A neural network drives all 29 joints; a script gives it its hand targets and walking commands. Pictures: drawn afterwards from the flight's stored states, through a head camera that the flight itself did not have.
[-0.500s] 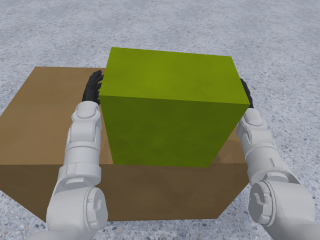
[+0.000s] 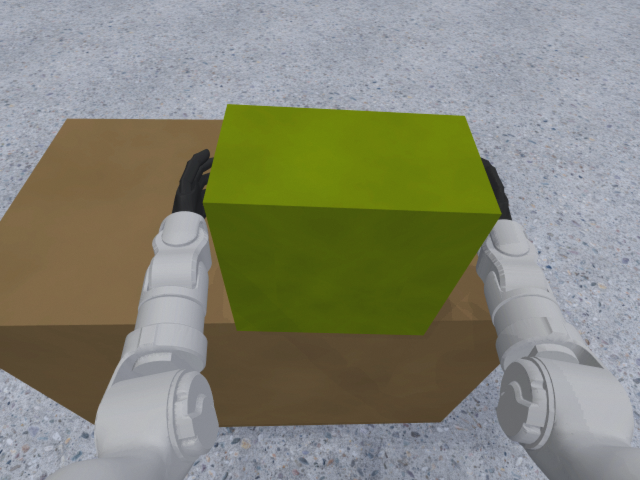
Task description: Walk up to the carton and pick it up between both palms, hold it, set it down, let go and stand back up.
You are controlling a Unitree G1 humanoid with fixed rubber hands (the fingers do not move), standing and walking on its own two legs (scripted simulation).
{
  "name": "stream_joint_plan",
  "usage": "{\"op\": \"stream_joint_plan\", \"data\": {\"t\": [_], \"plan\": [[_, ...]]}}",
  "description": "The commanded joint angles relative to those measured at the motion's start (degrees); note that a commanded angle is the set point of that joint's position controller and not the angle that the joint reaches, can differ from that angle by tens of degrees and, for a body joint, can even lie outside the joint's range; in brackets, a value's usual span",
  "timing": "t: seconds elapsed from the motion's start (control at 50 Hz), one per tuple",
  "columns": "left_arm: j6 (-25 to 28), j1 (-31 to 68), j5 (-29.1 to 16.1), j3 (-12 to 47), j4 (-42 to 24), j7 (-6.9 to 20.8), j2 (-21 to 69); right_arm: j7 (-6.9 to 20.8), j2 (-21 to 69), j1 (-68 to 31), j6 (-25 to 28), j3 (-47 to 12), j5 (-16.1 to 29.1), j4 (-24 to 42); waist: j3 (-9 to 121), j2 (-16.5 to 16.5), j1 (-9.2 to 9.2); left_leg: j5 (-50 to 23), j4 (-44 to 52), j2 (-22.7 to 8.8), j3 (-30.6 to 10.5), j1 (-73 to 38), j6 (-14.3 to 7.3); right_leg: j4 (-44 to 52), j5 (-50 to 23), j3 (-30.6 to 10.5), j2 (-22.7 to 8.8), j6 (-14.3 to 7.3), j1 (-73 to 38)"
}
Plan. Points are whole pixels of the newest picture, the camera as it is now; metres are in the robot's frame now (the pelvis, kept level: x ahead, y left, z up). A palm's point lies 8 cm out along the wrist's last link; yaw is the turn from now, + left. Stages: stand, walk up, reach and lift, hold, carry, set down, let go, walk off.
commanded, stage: set down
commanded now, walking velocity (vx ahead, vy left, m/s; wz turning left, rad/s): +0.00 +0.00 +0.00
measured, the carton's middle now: (338, 235) +0.42 +0.01 +0.05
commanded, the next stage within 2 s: none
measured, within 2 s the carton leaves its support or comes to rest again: rests again in 0.34 s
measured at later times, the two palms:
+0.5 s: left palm (184, 233) +0.39 +0.21 +0.07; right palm (474, 229) +0.42 -0.16 +0.08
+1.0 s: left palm (187, 235) +0.39 +0.21 +0.07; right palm (477, 232) +0.41 -0.17 +0.08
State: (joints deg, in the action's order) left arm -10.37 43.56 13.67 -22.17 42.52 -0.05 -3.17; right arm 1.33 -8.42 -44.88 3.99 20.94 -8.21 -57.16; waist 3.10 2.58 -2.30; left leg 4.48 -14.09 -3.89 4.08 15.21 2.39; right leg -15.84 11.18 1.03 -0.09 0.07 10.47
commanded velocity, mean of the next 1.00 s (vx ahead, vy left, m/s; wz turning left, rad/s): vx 0.00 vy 0.00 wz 0.00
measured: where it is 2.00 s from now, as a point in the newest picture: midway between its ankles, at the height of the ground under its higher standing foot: outside the picture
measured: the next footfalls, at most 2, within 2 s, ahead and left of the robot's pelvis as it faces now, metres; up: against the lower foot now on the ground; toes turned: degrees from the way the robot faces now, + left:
none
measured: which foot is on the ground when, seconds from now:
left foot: down 0.00-1.00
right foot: down 0.00-1.00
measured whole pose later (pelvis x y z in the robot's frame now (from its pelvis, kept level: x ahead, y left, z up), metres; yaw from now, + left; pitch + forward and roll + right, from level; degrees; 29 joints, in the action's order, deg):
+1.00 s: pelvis -0.01 +0.00 +0.00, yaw +0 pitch +9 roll +0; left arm 0.5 43.6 14.9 -25.7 52.1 0.0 -2.7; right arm 2.6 -6.3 -43.8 9.7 28.4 -15.1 -58.4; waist 4.2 1.9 -4.1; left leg 4.0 -14.7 -3.9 4.6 19.2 1.9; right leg -16.5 10.5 0.6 -0.2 0.4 14.7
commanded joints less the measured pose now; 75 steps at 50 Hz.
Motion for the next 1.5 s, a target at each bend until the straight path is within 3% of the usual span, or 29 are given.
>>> {"op": "stream_joint_plan", "data": {"t": [0.0, 0.14, 0.16, 0.26, 0.34, 0.48, 0.62, 0.72, 0.78, 0.84, 1.08, 1.24, 1.26, 1.28, 1.48], "plan": [[4.7, 34.9, -3.1, 18.5, -6.0, 4.9, 27.5, 7.8, 25.8, -40.0, 7.0, -13.7, -0.5, 11.7, 35.5, -1.5, -0.27, -23.6, -6.9, 2.6, 2.4, -25.5, -0.5, -1.3, -30.3, 5.2, 1.4, 3.7, 0.1], [7.1, 34.8, -3.5, 18.5, -3.9, 4.7, 27.7, 7.5, 26.6, -39.5, 8.3, -14.7, -0.4, 10.1, 36.8, -0.8, -0.53, -24.2, -7.1, 2.5, 2.4, -23.4, -0.7, -1.9, -33.5, 4.8, 1.0, 3.8, -0.6], [7.6, 32.7, -2.7, 15.8, -2.0, 5.1, 26.0, 7.6, 27.0, -37.4, 7.9, -14.7, -1.2, 10.6, 36.0, -0.3, -2.74, -22.9, -7.1, 3.2, 2.9, -21.3, -1.4, -1.9, -32.1, 4.6, 1.4, 4.6, -1.8], [9.8, 32.8, -1.8, 14.3, -1.2, 5.6, 25.2, 7.7, 27.9, -36.4, 8.2, -13.6, -2.7, 10.7, 35.0, -0.5, -3.00, -21.1, -6.2, 3.3, 3.5, -18.7, -1.5, -2.2, -31.3, 4.3, 1.2, 4.8, -2.7], [11.2, 34.3, -2.8, 15.8, -1.5, 5.5, 25.8, 7.6, 27.9, -35.1, 8.4, -12.1, -4.0, 10.1, 34.9, -1.0, -1.39, -20.5, -6.0, 2.9, 3.4, -19.6, -1.2, -2.2, -29.0, 4.7, 1.3, 4.4, -0.9], [13.3, 35.4, -4.0, 18.3, -1.3, 4.4, 27.9, 7.9, 27.4, -35.0, 9.9, -11.2, -5.0, 7.9, 37.9, -2.8, -0.62, -25.8, -8.9, 1.9, 2.6, -25.1, 0.8, -0.5, -24.5, 5.4, 2.1, 2.8, 5.9], [13.7, 33.9, -1.3, 13.8, 2.7, 5.3, 25.7, 8.3, 27.9, -34.5, 9.6, -9.5, -5.8, 6.5, 33.0, -0.9, -2.21, -16.9, -5.7, 2.6, 3.6, -17.6, -0.7, -0.6, -21.2, 4.6, 1.4, 3.5, 1.1], [14.1, 33.5, -0.7, 13.6, 3.1, 5.1, 26.3, 8.5, 27.6, -33.5, 10.0, -7.9, -7.1, 6.1, 32.4, -2.2, -1.57, -17.7, -5.8, 2.5, 3.8, -19.0, -0.5, -0.4, -20.3, 4.9, 1.3, 3.3, 2.6], [14.3, 32.8, -0.1, 12.4, 3.4, 5.2, 25.6, 8.6, 27.6, -32.4, 9.9, -7.3, -8.0, 5.4, 31.8, -0.9, -1.64, -16.8, -5.4, 2.4, 3.9, -18.7, -0.8, -0.1, -19.1, 4.9, 1.3, 3.4, 3.1], [14.4, 31.4, 0.5, 12.2, 3.6, 5.1, 26.1, 8.8, 27.9, -32.0, 10.3, -7.4, -8.1, 5.2, 31.2, -1.4, -1.87, -19.4, -5.9, 2.2, 3.8, -19.8, -0.6, -0.3, -20.3, 5.1, 1.4, 3.3, 3.7], [15.0, 28.9, 2.4, 9.5, 4.7, 5.7, 25.0, 8.7, 28.4, -28.8, 10.3, -6.0, -9.8, 4.7, 27.8, -0.4, -1.91, -16.5, -4.9, 2.3, 4.3, -17.5, -1.4, -0.2, -18.0, 4.8, 1.3, 3.6, 3.1], [14.7, 26.5, 3.8, 7.3, 5.4, 5.9, 22.8, 8.5, 26.9, -26.1, 9.6, -4.6, -10.9, 4.2, 24.6, 0.2, -1.56, -14.0, -4.2, 2.5, 4.6, -16.4, -1.7, -0.1, -16.1, 4.9, 1.3, 4.1, 3.2], [13.8, 31.8, 2.0, 11.1, 6.1, 5.9, 25.9, 8.6, 26.8, -30.1, 9.6, -2.3, -11.8, 5.3, 27.7, -0.3, 1.83, -12.2, -3.4, 2.2, 4.4, -19.9, -1.2, 0.8, -15.5, 5.1, 0.8, 4.0, 4.0], [13.8, 30.3, 2.1, 10.8, 6.0, 5.8, 26.9, 8.9, 28.1, -29.0, 9.5, -2.4, -11.9, 4.5, 26.9, -0.3, 0.68, -13.0, -3.7, 2.1, 4.2, -21.3, -1.2, 0.8, -15.6, 5.2, 0.9, 3.6, 4.9], [14.1, 27.5, 3.8, 8.7, 6.3, 6.9, 27.2, 8.8, 29.1, -27.0, 9.4, -2.1, -12.8, 5.6, 25.5, -0.4, 1.01, -17.6, -4.7, 2.3, 4.2, -21.1, -1.2, -0.1, -19.7, 5.2, 1.2, 4.0, 3.7]]}}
